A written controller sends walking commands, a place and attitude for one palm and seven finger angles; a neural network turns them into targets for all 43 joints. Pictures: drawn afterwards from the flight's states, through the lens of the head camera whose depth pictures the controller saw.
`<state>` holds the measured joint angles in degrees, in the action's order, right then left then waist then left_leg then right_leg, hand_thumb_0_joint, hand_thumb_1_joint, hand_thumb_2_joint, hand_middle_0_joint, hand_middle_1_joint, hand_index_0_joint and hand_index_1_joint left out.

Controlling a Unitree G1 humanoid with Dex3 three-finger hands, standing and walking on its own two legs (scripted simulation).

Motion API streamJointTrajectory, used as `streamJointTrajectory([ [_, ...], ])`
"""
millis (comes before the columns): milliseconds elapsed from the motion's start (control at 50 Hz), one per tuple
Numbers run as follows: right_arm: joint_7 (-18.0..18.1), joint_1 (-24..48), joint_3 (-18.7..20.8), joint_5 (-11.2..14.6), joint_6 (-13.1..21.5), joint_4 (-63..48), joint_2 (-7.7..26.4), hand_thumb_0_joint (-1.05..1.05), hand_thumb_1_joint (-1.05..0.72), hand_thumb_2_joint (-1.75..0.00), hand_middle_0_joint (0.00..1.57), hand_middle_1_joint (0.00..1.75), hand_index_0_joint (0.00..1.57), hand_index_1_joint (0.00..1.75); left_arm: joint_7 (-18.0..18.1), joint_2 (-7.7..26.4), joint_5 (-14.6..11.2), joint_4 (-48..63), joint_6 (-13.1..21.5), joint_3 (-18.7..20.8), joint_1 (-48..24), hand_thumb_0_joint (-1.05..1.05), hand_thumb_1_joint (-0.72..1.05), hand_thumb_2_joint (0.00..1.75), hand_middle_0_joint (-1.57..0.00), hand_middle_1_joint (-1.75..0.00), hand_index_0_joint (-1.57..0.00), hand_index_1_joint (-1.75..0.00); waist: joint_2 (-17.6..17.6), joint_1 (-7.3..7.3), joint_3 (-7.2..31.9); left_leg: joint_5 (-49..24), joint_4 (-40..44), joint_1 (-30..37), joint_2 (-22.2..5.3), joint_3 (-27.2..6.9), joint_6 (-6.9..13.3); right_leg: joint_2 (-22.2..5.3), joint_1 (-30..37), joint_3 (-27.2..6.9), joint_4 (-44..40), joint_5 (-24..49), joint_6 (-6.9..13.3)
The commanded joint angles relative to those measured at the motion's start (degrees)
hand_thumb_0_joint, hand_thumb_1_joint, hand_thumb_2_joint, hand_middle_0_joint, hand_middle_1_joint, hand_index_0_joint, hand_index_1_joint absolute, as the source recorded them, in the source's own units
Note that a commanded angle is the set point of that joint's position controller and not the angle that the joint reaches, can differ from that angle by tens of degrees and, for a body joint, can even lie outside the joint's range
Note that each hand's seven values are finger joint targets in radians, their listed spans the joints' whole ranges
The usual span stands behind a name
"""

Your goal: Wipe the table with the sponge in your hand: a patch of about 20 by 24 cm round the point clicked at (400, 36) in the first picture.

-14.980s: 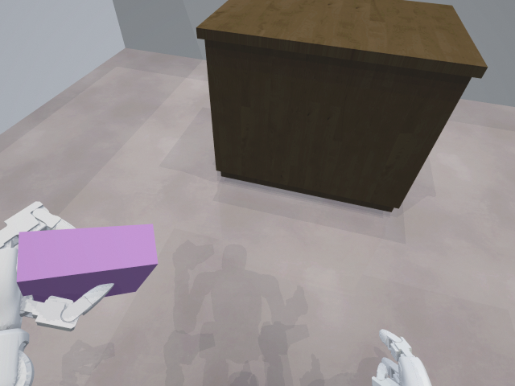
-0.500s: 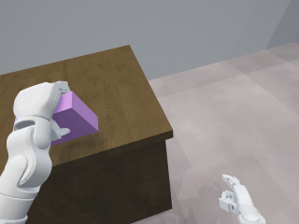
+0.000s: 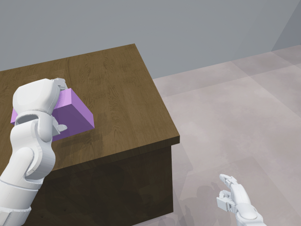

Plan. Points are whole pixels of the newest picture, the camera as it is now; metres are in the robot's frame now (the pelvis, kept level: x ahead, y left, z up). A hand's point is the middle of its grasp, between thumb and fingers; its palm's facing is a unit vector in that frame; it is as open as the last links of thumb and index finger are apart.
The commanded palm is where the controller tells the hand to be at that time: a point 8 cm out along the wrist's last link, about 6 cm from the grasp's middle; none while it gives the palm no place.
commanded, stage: move the sponge above the wiping area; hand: left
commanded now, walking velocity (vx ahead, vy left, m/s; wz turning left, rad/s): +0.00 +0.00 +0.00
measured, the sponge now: (62, 121) +0.29 +0.29 +0.15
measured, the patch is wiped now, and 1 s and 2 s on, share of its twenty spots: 0.00 0.00 0.00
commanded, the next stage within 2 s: none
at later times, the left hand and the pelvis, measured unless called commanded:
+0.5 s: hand (47, 111) +0.30 +0.32 +0.18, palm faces +0.08 +0.00 -1.00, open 8.9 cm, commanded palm +0.26 +0.32 +0.25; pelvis +0.00 +0.00 +0.00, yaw +1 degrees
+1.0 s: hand (49, 108) +0.32 +0.33 +0.17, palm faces +0.06 +0.01 -1.00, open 8.9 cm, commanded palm +0.28 +0.33 +0.24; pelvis +0.00 +0.00 +0.00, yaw +1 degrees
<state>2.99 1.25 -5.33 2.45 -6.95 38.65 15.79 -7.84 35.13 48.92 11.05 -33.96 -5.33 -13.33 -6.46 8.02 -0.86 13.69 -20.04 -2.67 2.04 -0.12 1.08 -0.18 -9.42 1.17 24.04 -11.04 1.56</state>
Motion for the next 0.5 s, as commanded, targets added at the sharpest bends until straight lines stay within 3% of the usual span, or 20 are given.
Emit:
streamJointTrajectory([
  [0,-0.1,12.5,2.4,0.4,2.7,-10.0,5.5,0.00,-0.90,-0.90,0.20,0.30,0.20,0.30,0.9,14.6,2.7,5.3,-1.0,10.5,-17.3,0.00,0.10,1.30,-1.20,-1.60,-1.20,-1.60,1.2,0.11,13.9,-19.0,2.4,-5.8,0.5,-0.9,0.6,1.6,11.6,-3.6,-1.8,10.0,2.7],
  [20,-0.4,11.7,2.1,0.5,3.0,-10.2,5.3,0.00,-0.90,-0.90,0.20,0.30,0.20,0.30,0.0,11.8,1.9,4.9,-0.8,8.0,-16.6,0.00,0.10,1.30,-1.20,-1.60,-1.20,-1.60,3.4,-0.49,14.0,-19.7,2.2,-6.1,0.4,-0.3,0.7,0.9,12.2,-1.9,-1.2,11.2,2.2],
  [60,-0.6,11.5,2.7,0.3,2.5,-10.5,5.9,0.00,-0.90,-0.90,0.20,0.30,0.20,0.30,-0.9,14.5,1.2,6.8,-0.5,10.6,-13.7,0.00,0.10,1.30,-1.20,-1.60,-1.20,-1.60,3.0,0.02,15.3,-21.0,2.1,-5.9,0.3,-0.7,0.8,0.9,13.5,-2.1,-0.9,13.4,2.0],
  [100,-0.6,11.9,2.7,0.5,2.2,-11.3,6.1,0.00,-0.90,-0.90,0.20,0.30,0.20,0.30,-2.2,14.7,1.7,6.5,-1.1,10.9,-12.8,0.00,0.10,1.30,-1.20,-1.60,-1.20,-1.60,3.9,0.03,15.1,-21.3,1.4,-6.1,0.2,-0.7,1.0,1.1,12.4,-2.7,-0.7,13.6,2.1],
  [120,-0.6,11.2,2.3,0.6,2.5,-11.6,5.9,0.00,-0.90,-0.90,0.20,0.30,0.20,0.30,-2.5,13.9,1.5,6.3,-0.7,10.0,-13.0,0.00,0.10,1.30,-1.20,-1.60,-1.20,-1.60,6.2,-0.62,14.7,-20.4,1.3,-6.7,0.3,-0.2,1.1,0.6,12.8,-1.7,-0.3,12.8,1.7],
  [140,-0.4,10.9,2.6,0.4,2.1,-10.6,6.3,0.00,-0.90,-0.90,0.20,0.30,0.20,0.30,-2.5,16.5,1.9,5.1,-0.3,11.8,-13.5,0.00,0.10,1.30,-1.20,-1.60,-1.20,-1.60,5.2,-0.75,14.0,-19.5,1.8,-6.5,0.1,-0.5,1.1,0.9,12.2,-1.9,-0.8,11.7,1.8],
  [160,-0.3,11.2,2.7,0.4,2.1,-11.0,6.4,0.00,-0.90,-0.90,0.20,0.30,0.20,0.30,-2.6,15.8,2.6,5.8,0.2,10.4,-16.4,0.00,0.10,1.30,-1.20,-1.60,-1.20,-1.60,4.8,-1.05,13.7,-18.2,1.8,-6.5,0.3,-0.5,1.1,0.8,11.3,-1.8,-1.2,10.2,1.7],
  [180,-0.1,10.8,2.7,0.2,2.4,-11.0,6.4,0.00,-0.90,-0.90,0.20,0.30,0.20,0.30,-2.4,16.9,3.2,5.4,0.8,11.0,-18.2,0.00,0.10,1.30,-1.20,-1.60,-1.20,-1.60,5.4,-0.97,14.5,-17.7,1.6,-6.4,0.6,-0.6,1.3,0.9,11.4,-2.0,-1.1,9.6,1.7],
  [200,0.1,11.4,2.7,0.2,2.6,-11.3,6.7,0.00,-0.90,-0.90,0.20,0.30,0.20,0.30,-2.2,19.3,4.0,6.0,1.0,12.7,-19.2,0.00,0.10,1.30,-1.20,-1.60,-1.20,-1.60,3.3,-0.65,15.0,-17.2,1.4,-6.2,0.5,-0.9,1.2,1.2,10.8,-3.0,-1.3,8.3,2.1],
  [220,0.1,10.8,2.4,0.1,3.3,-10.9,6.3,0.00,-0.90,-0.90,0.20,0.30,0.20,0.30,-2.1,18.4,4.5,4.9,1.9,11.6,-21.0,0.00,0.10,1.30,-1.20,-1.60,-1.20,-1.60,4.6,-0.96,15.6,-17.9,1.1,-6.6,0.9,-0.6,1.4,0.7,11.7,-2.1,-0.7,8.9,2.0],
  [240,0.3,10.2,2.9,-0.1,3.2,-10.0,6.4,0.00,-0.90,-0.90,0.20,0.30,0.20,0.30,-1.8,20.6,4.2,4.1,3.0,14.0,-19.9,0.00,0.10,1.30,-1.20,-1.60,-1.20,-1.60,4.0,-0.72,15.9,-18.1,1.3,-5.9,1.0,-1.0,1.4,1.0,12.2,-2.5,-1.1,9.0,2.1],
  [280,0.7,9.5,3.0,-0.3,3.7,-9.9,6.3,0.00,-0.90,-0.90,0.20,0.30,0.20,0.30,-1.3,20.7,4.2,3.7,5.3,14.1,-21.3,0.00,0.10,1.30,-1.20,-1.60,-1.20,-1.60,4.1,-0.89,16.2,-18.1,1.1,-5.6,1.2,-0.9,1.5,1.0,12.2,-2.4,-1.3,9.3,2.0],
  [300,1.0,10.0,3.0,-0.1,3.9,-10.2,6.5,0.00,-0.90,-0.90,0.20,0.30,0.20,0.30,-1.2,21.3,4.1,4.3,5.8,14.7,-21.7,0.00,0.10,1.30,-1.20,-1.60,-1.20,-1.60,2.2,-0.84,16.4,-17.1,1.2,-5.3,1.1,-1.2,1.4,1.3,11.6,-3.4,-1.7,8.0,2.4],
  [320,1.0,8.8,2.7,-0.2,4.6,-9.7,5.9,0.00,-0.90,-0.90,0.20,0.30,0.20,0.30,-0.9,19.4,3.9,2.3,6.8,13.2,-22.7,0.00,0.10,1.30,-1.20,-1.60,-1.20,-1.60,3.2,-1.35,16.2,-17.5,1.0,-5.9,1.2,-0.7,1.3,0.7,11.9,-2.1,-1.4,8.4,2.1],
  [380,1.5,7.6,3.4,-0.3,4.5,-8.4,6.7,0.00,-0.90,-0.90,0.20,0.30,0.20,0.30,-0.3,20.6,3.5,-2.6,8.3,14.1,-22.6,0.00,0.10,1.30,-1.20,-1.60,-1.20,-1.60,2.7,-1.68,14.3,-16.1,1.7,-6.4,1.1,-0.9,0.9,0.9,11.3,-2.0,-2.5,8.2,2.0],
  [400,1.6,8.3,3.4,0.0,4.5,-9.0,6.8,0.00,-0.90,-0.90,0.20,0.30,0.20,0.30,-0.5,20.2,3.3,-2.5,8.0,13.9,-22.3,0.00,0.10,1.30,-1.20,-1.60,-1.20,-1.60,-0.1,-1.40,14.2,-15.8,1.6,-6.4,1.1,-1.0,0.9,1.0,10.9,-3.0,-2.7,7.7,2.5],
  [420,1.4,7.5,3.3,-0.1,5.0,-8.7,6.5,0.00,-0.90,-0.90,0.20,0.30,0.20,0.30,-0.6,19.2,3.3,-2.6,8.5,13.0,-23.0,0.00,0.10,1.30,-1.20,-1.60,-1.20,-1.60,1.4,-1.76,15.1,-17.2,1.3,-6.5,1.2,-0.5,0.8,0.5,11.5,-1.6,-2.0,8.8,2.2],
  [440,1.3,7.4,3.7,-0.1,4.9,-8.6,6.5,0.00,-0.90,-0.90,0.20,0.30,0.20,0.30,-0.7,19.1,2.5,-1.9,8.9,13.0,-22.1,0.00,0.10,1.30,-1.20,-1.60,-1.20,-1.60,-0.2,-1.58,15.9,-18.1,1.5,-5.6,1.1,-0.8,0.9,0.7,12.5,-1.8,-2.2,10.0,2.3],
  [480,1.4,7.1,3.9,-0.2,5.0,-8.9,6.8,0.00,-0.90,-0.90,0.20,0.30,0.20,0.30,-1.0,18.7,2.4,-2.8,9.0,12.7,-21.6,0.00,0.10,1.30,-1.20,-1.60,-1.20,-1.60,1.0,-1.71,16.1,-18.7,1.2,-5.8,1.2,-0.8,1.0,0.6,12.6,-1.6,-2.1,11.5,2.0],
])
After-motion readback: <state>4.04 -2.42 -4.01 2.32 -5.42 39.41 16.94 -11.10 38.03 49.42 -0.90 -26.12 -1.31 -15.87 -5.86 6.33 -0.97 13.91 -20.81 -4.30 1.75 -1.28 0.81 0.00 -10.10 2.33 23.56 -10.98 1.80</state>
